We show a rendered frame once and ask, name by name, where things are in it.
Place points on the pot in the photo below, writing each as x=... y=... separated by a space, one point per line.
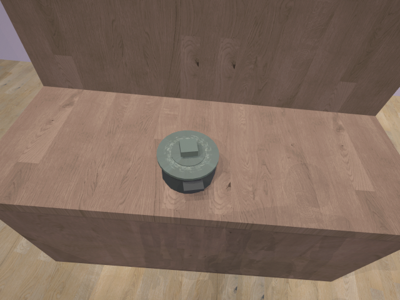
x=188 y=187

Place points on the table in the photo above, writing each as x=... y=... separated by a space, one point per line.
x=307 y=185

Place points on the lid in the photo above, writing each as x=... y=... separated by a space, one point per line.
x=187 y=168

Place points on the knob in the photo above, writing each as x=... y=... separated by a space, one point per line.
x=188 y=147

